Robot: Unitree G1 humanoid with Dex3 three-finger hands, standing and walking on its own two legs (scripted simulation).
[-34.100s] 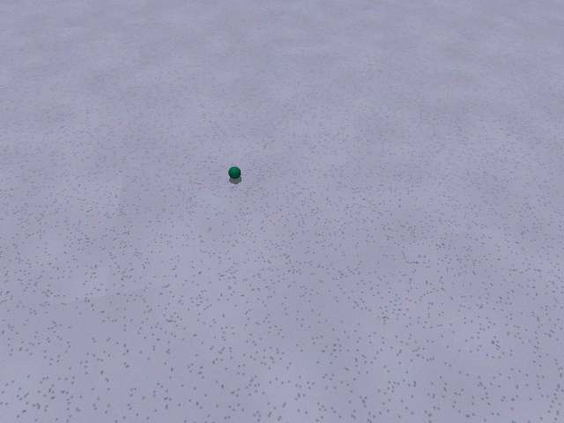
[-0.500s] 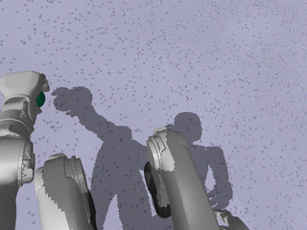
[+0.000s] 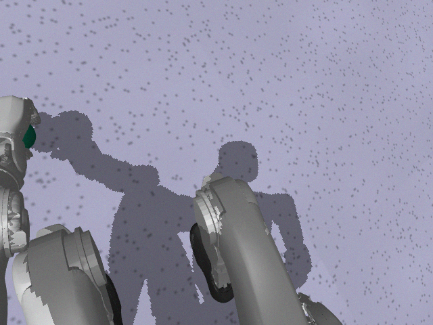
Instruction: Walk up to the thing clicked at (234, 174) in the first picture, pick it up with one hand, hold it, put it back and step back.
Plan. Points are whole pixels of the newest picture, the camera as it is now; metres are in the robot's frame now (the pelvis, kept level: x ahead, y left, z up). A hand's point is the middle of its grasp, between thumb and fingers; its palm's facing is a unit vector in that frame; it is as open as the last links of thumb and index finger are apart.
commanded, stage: rest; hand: left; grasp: from above
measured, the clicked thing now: (14, 135) +0.50 +0.22 -0.24
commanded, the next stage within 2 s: open in 1.24 s
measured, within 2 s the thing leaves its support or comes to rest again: rests again in 0.92 s
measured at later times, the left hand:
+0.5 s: hand (21, 140) +0.49 +0.21 -0.23, palm faces -0.44 -0.09 -0.89, open 8.0 cm
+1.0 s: hand (21, 142) +0.49 +0.21 -0.24, palm faces -0.44 -0.11 -0.89, open 7.9 cm
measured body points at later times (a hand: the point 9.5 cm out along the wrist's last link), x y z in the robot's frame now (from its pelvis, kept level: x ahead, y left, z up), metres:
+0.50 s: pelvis +0.00 +0.00 -0.01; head +0.28 +0.07 +0.34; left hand +0.51 +0.21 -0.18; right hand -0.01 -0.25 -0.08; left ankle +0.06 +0.13 -0.28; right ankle +0.10 -0.13 -0.28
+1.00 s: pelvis -0.01 +0.01 -0.01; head +0.28 +0.09 +0.33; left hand +0.51 +0.22 -0.19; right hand -0.02 -0.25 -0.06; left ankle +0.06 +0.13 -0.28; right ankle +0.10 -0.13 -0.28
